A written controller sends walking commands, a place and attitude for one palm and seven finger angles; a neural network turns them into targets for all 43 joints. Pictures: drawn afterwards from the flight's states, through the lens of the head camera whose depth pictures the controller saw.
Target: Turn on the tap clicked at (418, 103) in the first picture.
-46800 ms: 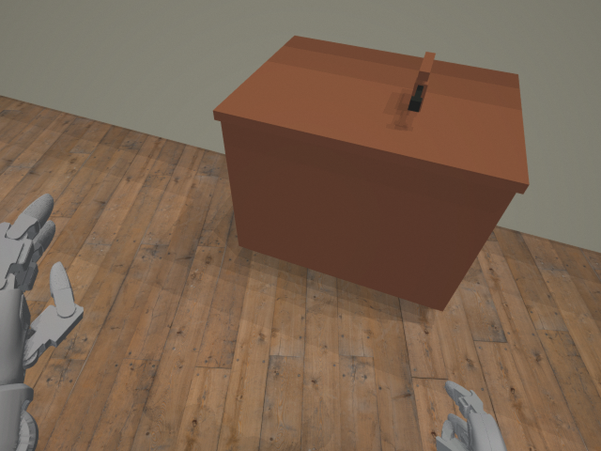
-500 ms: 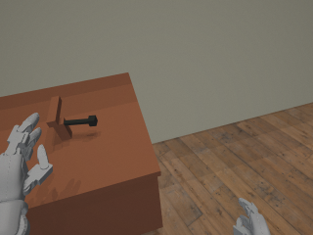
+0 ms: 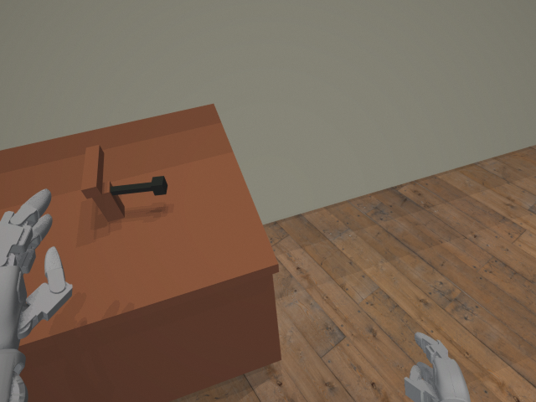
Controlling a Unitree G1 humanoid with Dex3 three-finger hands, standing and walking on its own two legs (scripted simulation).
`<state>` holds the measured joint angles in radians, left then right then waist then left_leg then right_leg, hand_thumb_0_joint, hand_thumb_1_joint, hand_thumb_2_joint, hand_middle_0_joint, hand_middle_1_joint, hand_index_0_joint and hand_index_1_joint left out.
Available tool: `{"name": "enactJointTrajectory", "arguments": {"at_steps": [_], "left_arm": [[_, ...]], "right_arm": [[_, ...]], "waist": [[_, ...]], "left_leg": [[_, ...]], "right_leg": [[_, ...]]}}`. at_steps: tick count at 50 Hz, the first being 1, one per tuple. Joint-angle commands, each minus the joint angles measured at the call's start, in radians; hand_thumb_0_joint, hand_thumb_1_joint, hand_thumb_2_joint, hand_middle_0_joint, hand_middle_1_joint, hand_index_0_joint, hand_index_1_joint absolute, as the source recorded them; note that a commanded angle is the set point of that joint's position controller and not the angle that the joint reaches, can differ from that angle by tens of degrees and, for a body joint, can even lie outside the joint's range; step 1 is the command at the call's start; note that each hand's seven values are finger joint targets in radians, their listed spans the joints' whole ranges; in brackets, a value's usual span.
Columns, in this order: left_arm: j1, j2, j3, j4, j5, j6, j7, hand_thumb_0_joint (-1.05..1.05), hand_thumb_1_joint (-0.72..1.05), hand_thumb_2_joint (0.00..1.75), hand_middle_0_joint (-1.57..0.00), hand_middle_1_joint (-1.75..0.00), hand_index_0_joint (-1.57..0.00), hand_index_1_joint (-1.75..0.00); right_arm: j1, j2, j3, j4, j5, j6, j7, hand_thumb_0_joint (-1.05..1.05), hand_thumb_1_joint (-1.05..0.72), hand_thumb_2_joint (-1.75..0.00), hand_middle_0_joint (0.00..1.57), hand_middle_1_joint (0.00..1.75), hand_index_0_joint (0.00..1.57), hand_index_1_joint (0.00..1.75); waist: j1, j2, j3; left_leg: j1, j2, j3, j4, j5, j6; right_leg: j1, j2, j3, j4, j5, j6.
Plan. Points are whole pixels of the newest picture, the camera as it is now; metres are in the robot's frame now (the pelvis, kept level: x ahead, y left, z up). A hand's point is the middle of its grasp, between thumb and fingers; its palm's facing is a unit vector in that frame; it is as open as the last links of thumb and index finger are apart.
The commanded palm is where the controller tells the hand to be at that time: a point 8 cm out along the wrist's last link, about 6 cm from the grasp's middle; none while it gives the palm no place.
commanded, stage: step back with the hand held close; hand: left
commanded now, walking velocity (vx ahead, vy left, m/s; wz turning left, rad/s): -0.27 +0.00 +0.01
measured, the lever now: (159, 185) +0.52 +0.28 +0.01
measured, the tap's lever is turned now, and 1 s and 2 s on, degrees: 77 77 77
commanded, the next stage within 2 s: stop stepping back and stand still in 1.28 s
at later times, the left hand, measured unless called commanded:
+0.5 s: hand (26, 362) +0.13 +0.24 +0.16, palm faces +0.44 -0.79 -0.42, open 7.4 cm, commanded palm +0.08 +0.28 +0.17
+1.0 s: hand out of the picture +0.08 +0.21 +0.17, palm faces +0.36 -0.84 -0.42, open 7.4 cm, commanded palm +0.02 +0.26 +0.17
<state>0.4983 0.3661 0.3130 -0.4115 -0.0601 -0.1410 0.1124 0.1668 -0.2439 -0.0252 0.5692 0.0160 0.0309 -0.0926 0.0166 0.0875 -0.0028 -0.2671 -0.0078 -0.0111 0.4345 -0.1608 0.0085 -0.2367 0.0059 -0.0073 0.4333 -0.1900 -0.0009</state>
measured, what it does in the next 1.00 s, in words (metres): walks backwards: right foot, then left foot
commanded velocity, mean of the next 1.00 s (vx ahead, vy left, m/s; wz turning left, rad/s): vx -0.36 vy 0.00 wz -0.05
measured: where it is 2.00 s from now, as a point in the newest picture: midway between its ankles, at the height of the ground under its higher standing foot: outside the picture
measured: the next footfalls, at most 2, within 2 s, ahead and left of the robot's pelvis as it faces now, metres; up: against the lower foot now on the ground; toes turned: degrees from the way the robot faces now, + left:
right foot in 0.78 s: -0.16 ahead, -0.11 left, +0.00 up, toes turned +2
left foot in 0.88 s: -0.01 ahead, +0.10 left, +0.00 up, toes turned +6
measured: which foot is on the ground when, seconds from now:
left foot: down 0.00-0.80, up 0.82-0.86, down 0.88-1.00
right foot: down 0.00-0.58, up 0.60-0.76, down 0.78-1.00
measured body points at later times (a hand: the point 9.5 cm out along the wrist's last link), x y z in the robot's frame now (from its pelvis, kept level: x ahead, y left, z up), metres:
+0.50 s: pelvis -0.07 +0.00 -0.01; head -0.06 -0.02 +0.44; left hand +0.10 +0.28 +0.19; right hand +0.13 -0.24 -0.10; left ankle +0.02 +0.11 -0.73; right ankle +0.03 -0.11 -0.74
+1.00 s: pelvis -0.14 -0.03 +0.00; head -0.12 -0.03 +0.45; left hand +0.06 +0.25 +0.19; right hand +0.07 -0.24 -0.09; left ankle -0.05 +0.09 -0.74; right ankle -0.18 -0.12 -0.74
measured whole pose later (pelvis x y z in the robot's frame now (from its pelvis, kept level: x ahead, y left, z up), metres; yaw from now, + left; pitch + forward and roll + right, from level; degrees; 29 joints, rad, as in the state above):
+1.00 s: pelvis -0.14 -0.03 +0.00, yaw +1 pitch +1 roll +0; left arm 0.41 0.38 0.31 -0.46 -0.04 -0.18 0.11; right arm 0.10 -0.18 -0.01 0.62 0.00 0.00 -0.06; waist 0.03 0.02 0.01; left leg -0.35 0.04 0.09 0.41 -0.07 0.01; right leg -0.21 0.08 0.05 0.55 -0.31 0.01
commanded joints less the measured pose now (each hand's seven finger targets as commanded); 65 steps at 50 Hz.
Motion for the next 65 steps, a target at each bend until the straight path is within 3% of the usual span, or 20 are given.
{"name": "enactJointTrajectory", "arguments": {"at_steps": [1, 16, 23, 27, 30, 33, 37, 40, 42, 44, 46, 48, 50, 52, 56, 57, 58, 60, 62, 65], "left_arm": [[-0.081, 0.150, 0.102, -0.176, 0.002, -0.078, 0.029, 0.00, 0.90, 0.90, -0.20, -0.30, -0.20, -0.30], [-0.084, 0.148, 0.146, -0.198, 0.049, -0.133, 0.035, 0.00, 0.90, 0.90, -0.20, -0.30, -0.20, -0.30], [-0.123, 0.176, 0.111, -0.257, 0.019, -0.122, 0.061, 0.00, 0.90, 0.90, -0.20, -0.30, -0.20, -0.30], [-0.101, 0.198, 0.153, -0.275, 0.017, -0.135, 0.068, 0.00, 0.90, 0.90, -0.20, -0.30, -0.20, -0.30], [-0.135, 0.205, 0.208, -0.298, 0.062, -0.153, 0.057, 0.00, 0.90, 0.90, -0.20, -0.30, -0.20, -0.30], [-0.064, 0.152, 0.174, -0.225, 0.049, -0.137, 0.037, 0.00, 0.90, 0.90, -0.20, -0.30, -0.20, -0.30], [-0.014, 0.123, 0.112, -0.255, 0.000, -0.134, 0.031, 0.00, 0.90, 0.90, -0.20, -0.30, -0.20, -0.30], [-0.214, 0.215, 0.116, -0.313, 0.021, -0.152, 0.028, 0.00, 0.90, 0.90, -0.20, -0.30, -0.20, -0.30], [-0.263, 0.206, 0.087, -0.278, 0.028, -0.137, 0.034, 0.00, 0.90, 0.90, -0.20, -0.30, -0.20, -0.30], [-0.223, 0.213, 0.126, -0.226, 0.025, -0.123, 0.023, 0.00, 0.90, 0.90, -0.20, -0.30, -0.20, -0.30], [-0.156, 0.195, 0.133, -0.216, 0.011, -0.109, 0.020, 0.00, 0.90, 0.90, -0.20, -0.30, -0.20, -0.30], [-0.070, 0.189, 0.138, -0.247, 0.008, -0.092, 0.021, 0.00, 0.90, 0.90, -0.20, -0.30, -0.20, -0.30], [0.015, 0.185, 0.143, -0.250, -0.005, -0.070, 0.012, 0.00, 0.90, 0.90, -0.20, -0.30, -0.20, -0.30], [-0.019, 0.167, 0.137, -0.295, -0.003, -0.049, 0.015, 0.00, 0.90, 0.90, -0.20, -0.30, -0.20, -0.30], [0.013, 0.202, 0.163, -0.311, 0.000, -0.040, 0.020, 0.00, 0.90, 0.90, -0.20, -0.30, -0.20, -0.30], [-0.010, 0.221, 0.164, -0.337, 0.007, -0.046, 0.019, 0.00, 0.90, 0.90, -0.20, -0.30, -0.20, -0.30], [-0.022, 0.231, 0.149, -0.337, 0.014, -0.048, 0.031, 0.00, 0.90, 0.90, -0.20, -0.30, -0.20, -0.30], [-0.061, 0.231, 0.158, -0.304, 0.026, -0.045, 0.048, 0.00, 0.90, 0.90, -0.20, -0.30, -0.20, -0.30], [-0.124, 0.209, 0.134, -0.233, 0.024, -0.056, 0.049, 0.00, 0.90, 0.90, -0.20, -0.30, -0.20, -0.30], [-0.161, 0.193, 0.113, -0.150, 0.028, -0.051, 0.059, 0.00, 0.90, 0.90, -0.20, -0.30, -0.20, -0.30]], "right_arm": [[-0.120, -0.100, -0.028, -0.162, 0.004, -0.065, -0.005, 0.00, -0.90, -0.90, 0.20, 0.30, 0.20, 0.30], [-0.113, -0.107, -0.033, -0.160, -0.007, -0.130, -0.005, 0.00, -0.90, -0.90, 0.20, 0.30, 0.20, 0.30], [-0.063, -0.075, -0.043, -0.098, -0.008, -0.122, 0.023, 0.00, -0.90, -0.90, 0.20, 0.30, 0.20, 0.30], [-0.100, -0.098, -0.037, -0.119, -0.004, -0.117, 0.006, 0.00, -0.90, -0.90, 0.20, 0.30, 0.20, 0.30], [-0.130, -0.115, -0.043, -0.143, -0.013, -0.136, -0.005, 0.00, -0.90, -0.90, 0.20, 0.30, 0.20, 0.30], [-0.107, -0.080, -0.057, -0.102, -0.019, -0.160, 0.018, 0.00, -0.90, -0.90, 0.20, 0.30, 0.20, 0.30], [-0.107, -0.050, -0.023, -0.061, -0.029, -0.172, 0.030, 0.00, -0.90, -0.90, 0.20, 0.30, 0.20, 0.30], [-0.100, -0.035, -0.012, -0.024, -0.036, -0.150, 0.022, 0.00, -0.90, -0.90, 0.20, 0.30, 0.20, 0.30], [-0.130, -0.062, -0.047, -0.062, -0.007, -0.152, 0.015, 0.00, -0.90, -0.90, 0.20, 0.30, 0.20, 0.30], [-0.142, -0.049, -0.031, -0.077, -0.012, -0.126, 0.007, 0.00, -0.90, -0.90, 0.20, 0.30, 0.20, 0.30], [-0.129, -0.055, -0.025, -0.084, -0.009, -0.089, 0.004, 0.00, -0.90, -0.90, 0.20, 0.30, 0.20, 0.30], [-0.094, -0.065, -0.036, -0.110, -0.004, -0.063, 0.022, 0.00, -0.90, -0.90, 0.20, 0.30, 0.20, 0.30], [-0.107, -0.068, -0.042, -0.127, -0.022, -0.074, 0.039, 0.00, -0.90, -0.90, 0.20, 0.30, 0.20, 0.30], [-0.138, -0.069, -0.035, -0.134, -0.024, -0.096, 0.041, 0.00, -0.90, -0.90, 0.20, 0.30, 0.20, 0.30], [-0.166, -0.081, -0.033, -0.156, -0.019, -0.100, 0.027, 0.00, -0.90, -0.90, 0.20, 0.30, 0.20, 0.30], [-0.157, -0.070, -0.035, -0.157, -0.017, -0.095, 0.026, 0.00, -0.90, -0.90, 0.20, 0.30, 0.20, 0.30], [-0.114, -0.055, -0.047, -0.143, -0.002, -0.093, 0.027, 0.00, -0.90, -0.90, 0.20, 0.30, 0.20, 0.30], [-0.083, -0.063, -0.055, -0.089, -0.025, -0.113, 0.025, 0.00, -0.90, -0.90, 0.20, 0.30, 0.20, 0.30], [-0.071, -0.031, -0.031, -0.074, -0.030, -0.098, 0.013, 0.00, -0.90, -0.90, 0.20, 0.30, 0.20, 0.30], [-0.116, -0.051, -0.031, -0.085, -0.019, -0.080, -0.010, 0.00, -0.90, -0.90, 0.20, 0.30, 0.20, 0.30]], "waist": [[-0.004, -0.042, -0.081], [0.007, 0.048, -0.076], [-0.030, -0.225, -0.125], [-0.017, -0.021, -0.080], [0.003, 0.267, -0.097], [0.015, 0.093, -0.115], [0.012, 0.116, -0.127], [-0.023, -0.156, -0.158], [-0.007, -0.348, -0.166], [-0.004, -0.252, -0.140], [-0.010, -0.082, -0.192], [-0.002, 0.029, -0.285], [0.009, 0.161, -0.267], [0.020, 0.178, -0.171], [0.027, 0.033, -0.068], [0.017, -0.088, -0.066], [0.009, -0.308, -0.094], [-0.012, -0.286, -0.090], [-0.042, -0.193, -0.131], [-0.009, -0.182, -0.122]], "left_leg": [[-0.040, 0.056, -0.063, -0.098, -0.127, 0.029], [-0.411, 0.107, -0.153, -0.168, -0.467, 0.090], [0.044, -0.009, 0.005, 0.276, -0.139, -0.007], [-0.085, 0.093, -0.132, -0.033, -0.274, 0.043], [-0.619, 0.309, -0.396, -0.396, -0.709, 0.161], [-0.282, 0.276, -0.275, -0.275, -0.438, 0.149], [0.068, 0.218, -0.118, -0.175, -0.169, 0.046], [0.178, 0.093, 0.054, 0.130, 0.058, -0.031], [0.098, 0.029, 0.094, 0.239, 0.047, -0.009], [0.042, 0.017, 0.075, 0.162, 0.061, 0.000], [0.199, 0.068, 0.071, 0.021, 0.484, 0.016], [0.397, 0.187, -0.003, 0.016, 0.793, 0.057], [0.243, 0.269, -0.102, -0.147, 0.523, 0.089], [-0.038, 0.299, -0.125, -0.266, 0.085, 0.122], [-0.227, 0.174, -0.023, -0.167, -0.321, 0.035], [-0.162, 0.082, 0.049, -0.007, -0.333, -0.013], [-0.045, -0.017, 0.092, 0.321, -0.244, -0.054], [-0.166, -0.042, -0.034, 0.643, -0.274, -0.039], [-0.187, -0.009, 0.006, 0.573, -0.230, -0.037], [-0.123, -0.016, 0.030, 0.397, -0.282, -0.019]], "right_leg": [[0.019, -0.030, 0.040, -0.095, -0.030, 0.007], [0.248, 0.039, 0.067, 0.077, -0.030, 0.024], [-0.256, -0.215, 0.224, -0.181, -0.142, -0.099], [-0.178, -0.044, 0.092, -0.032, -0.196, -0.010], [0.302, 0.122, 0.030, 0.513, -0.093, 0.044], [0.060, 0.100, 0.036, 0.495, -0.246, 0.026], [-0.074, 0.041, 0.035, -0.030, -0.257, -0.013], [-0.160, -0.151, 0.241, -0.170, 0.382, -0.056], [-0.065, -0.148, 0.192, -0.072, 0.835, 0.053], [0.025, -0.131, 0.162, 0.001, 0.905, 0.041], [0.005, -0.058, 0.115, 0.067, 0.813, 0.068], [-0.127, 0.020, 0.073, 0.140, 0.238, 0.081], [-0.079, 0.073, 0.067, 0.284, -0.282, 0.037], [0.057, 0.066, 0.066, 0.329, -0.259, 0.020], [0.114, 0.039, 0.022, -0.024, -0.096, 0.008], [-0.007, -0.039, 0.142, -0.166, -0.132, -0.024], [-0.254, -0.228, 0.428, -0.322, -0.245, -0.060], [-0.251, -0.270, 0.392, -0.256, 0.147, -0.080], [-0.058, -0.211, 0.225, -0.140, 0.445, -0.075], [0.031, -0.210, 0.230, -0.132, 0.574, -0.042]]}}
